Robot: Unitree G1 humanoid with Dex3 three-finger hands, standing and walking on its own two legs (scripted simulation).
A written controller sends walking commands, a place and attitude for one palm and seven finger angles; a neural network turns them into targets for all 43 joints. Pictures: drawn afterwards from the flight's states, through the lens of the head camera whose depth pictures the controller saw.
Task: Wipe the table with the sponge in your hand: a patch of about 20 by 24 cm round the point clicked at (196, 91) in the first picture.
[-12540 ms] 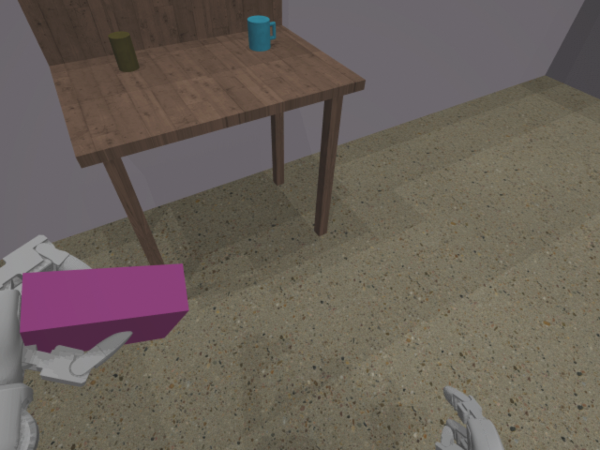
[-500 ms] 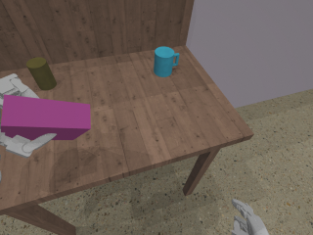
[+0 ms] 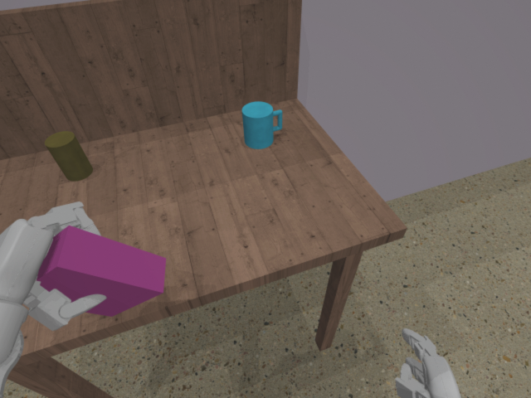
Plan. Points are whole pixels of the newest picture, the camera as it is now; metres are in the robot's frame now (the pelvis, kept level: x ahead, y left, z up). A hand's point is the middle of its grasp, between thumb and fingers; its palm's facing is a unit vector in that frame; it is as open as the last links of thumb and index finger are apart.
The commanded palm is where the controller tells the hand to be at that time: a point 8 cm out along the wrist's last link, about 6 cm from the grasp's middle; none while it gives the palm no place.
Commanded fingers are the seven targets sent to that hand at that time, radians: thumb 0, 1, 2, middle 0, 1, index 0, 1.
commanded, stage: turn the palm down, sponge in hand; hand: left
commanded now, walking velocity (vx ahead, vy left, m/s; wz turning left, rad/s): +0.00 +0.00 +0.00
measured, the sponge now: (109, 281) +0.22 +0.24 +0.10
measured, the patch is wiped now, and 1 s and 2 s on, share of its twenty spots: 0.00 0.00 0.00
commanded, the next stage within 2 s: move the sponge above the wiping area in 1.56 s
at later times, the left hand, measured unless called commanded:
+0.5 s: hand (69, 251) +0.23 +0.27 +0.16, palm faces +0.23 -0.33 -0.91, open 9.1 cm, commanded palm +0.20 +0.28 +0.22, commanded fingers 0.00 0.10 1.30 -1.20 -1.60 -1.20 -1.60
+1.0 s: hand (45, 243) +0.24 +0.31 +0.16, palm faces +0.16 -0.14 -0.98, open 9.1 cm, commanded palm +0.20 +0.29 +0.23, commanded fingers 0.00 0.10 1.30 -1.20 -1.60 -1.20 -1.60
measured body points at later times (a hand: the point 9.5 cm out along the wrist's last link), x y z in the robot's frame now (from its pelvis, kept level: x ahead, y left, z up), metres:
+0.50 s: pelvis +0.01 -0.01 +0.00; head +0.00 -0.05 +0.45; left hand +0.21 +0.29 +0.21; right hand +0.22 -0.24 -0.08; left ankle +0.00 +0.12 -0.73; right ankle +0.02 -0.09 -0.73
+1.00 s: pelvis +0.00 +0.01 +0.01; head -0.01 -0.03 +0.46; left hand +0.22 +0.31 +0.21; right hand +0.26 -0.18 -0.05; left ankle +0.00 +0.12 -0.73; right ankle +0.02 -0.09 -0.73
